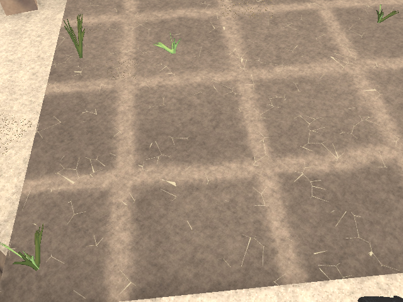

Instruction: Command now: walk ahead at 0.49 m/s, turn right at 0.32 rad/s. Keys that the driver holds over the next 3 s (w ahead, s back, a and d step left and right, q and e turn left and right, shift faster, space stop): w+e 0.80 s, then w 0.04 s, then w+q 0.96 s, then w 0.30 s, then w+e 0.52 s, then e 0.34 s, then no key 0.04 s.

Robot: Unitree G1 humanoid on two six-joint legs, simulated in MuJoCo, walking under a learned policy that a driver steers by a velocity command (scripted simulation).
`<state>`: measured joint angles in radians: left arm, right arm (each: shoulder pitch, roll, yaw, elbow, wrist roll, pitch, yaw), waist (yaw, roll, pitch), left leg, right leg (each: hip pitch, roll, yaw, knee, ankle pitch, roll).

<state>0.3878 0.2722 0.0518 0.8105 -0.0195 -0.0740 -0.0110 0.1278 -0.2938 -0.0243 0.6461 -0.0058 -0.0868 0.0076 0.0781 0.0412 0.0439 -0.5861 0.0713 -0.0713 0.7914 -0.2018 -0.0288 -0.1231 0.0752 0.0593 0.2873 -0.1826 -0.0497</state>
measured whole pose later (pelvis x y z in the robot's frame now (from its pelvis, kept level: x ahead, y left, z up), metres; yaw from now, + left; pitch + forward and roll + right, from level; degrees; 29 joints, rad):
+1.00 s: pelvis +0.49 -0.10 -0.01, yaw -30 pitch +0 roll -1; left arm 0.32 0.29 0.05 0.72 -0.01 -0.07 0.00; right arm 0.10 -0.32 -0.04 0.73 0.00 -0.10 0.05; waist 0.05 0.05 0.06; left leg -0.62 0.10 -0.08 0.63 0.18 -0.02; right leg -0.12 0.12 0.04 0.36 -0.25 -0.09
